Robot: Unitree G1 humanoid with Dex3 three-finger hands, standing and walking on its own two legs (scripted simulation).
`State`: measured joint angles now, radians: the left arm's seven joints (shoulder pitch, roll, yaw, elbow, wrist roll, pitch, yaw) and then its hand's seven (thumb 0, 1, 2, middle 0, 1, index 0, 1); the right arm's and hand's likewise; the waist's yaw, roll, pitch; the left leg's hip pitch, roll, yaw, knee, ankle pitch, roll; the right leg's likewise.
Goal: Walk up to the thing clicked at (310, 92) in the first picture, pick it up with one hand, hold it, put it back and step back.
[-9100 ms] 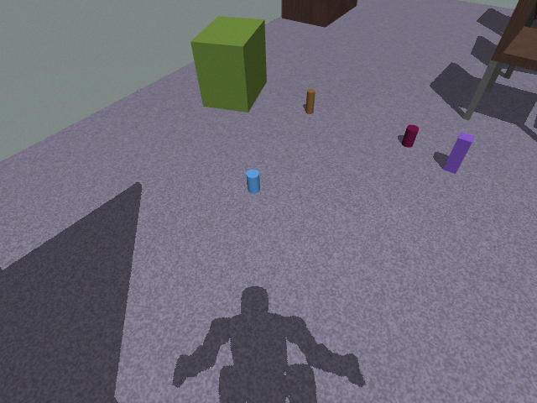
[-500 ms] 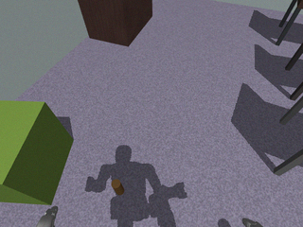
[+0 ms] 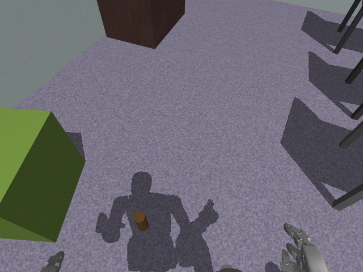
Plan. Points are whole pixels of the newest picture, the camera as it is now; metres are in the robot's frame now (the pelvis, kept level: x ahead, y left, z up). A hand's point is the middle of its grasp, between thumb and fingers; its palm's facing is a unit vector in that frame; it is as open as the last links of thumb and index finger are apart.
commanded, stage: go down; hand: left
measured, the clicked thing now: (141, 221) +0.42 +0.19 -0.63
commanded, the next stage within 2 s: none
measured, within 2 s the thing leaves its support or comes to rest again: neither
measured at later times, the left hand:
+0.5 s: hand (71, 267) +0.19 +0.29 -0.18, palm faces +0.14 -0.95 -0.28, open 16.9 cm
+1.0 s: hand (69, 239) +0.27 +0.35 -0.27, palm faces +0.14 -0.98 -0.16, open 17.1 cm
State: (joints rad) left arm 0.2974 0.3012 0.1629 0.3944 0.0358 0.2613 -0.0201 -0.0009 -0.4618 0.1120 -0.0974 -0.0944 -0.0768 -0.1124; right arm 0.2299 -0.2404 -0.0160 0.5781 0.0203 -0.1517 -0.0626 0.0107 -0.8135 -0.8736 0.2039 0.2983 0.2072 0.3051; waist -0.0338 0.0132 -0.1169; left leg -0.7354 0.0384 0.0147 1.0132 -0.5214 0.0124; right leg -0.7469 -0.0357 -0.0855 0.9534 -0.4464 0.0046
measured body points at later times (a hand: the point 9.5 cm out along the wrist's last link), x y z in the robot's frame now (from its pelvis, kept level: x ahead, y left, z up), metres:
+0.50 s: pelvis -0.03 +0.00 -0.08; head +0.09 +0.02 +0.36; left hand +0.18 +0.34 -0.16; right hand +0.14 -0.27 -0.16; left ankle -0.02 +0.11 -0.68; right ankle +0.01 -0.13 -0.68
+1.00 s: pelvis -0.08 -0.01 -0.23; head +0.12 +0.03 +0.17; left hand +0.26 +0.40 -0.25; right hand +0.07 -0.28 -0.34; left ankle -0.02 +0.11 -0.68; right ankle +0.01 -0.13 -0.68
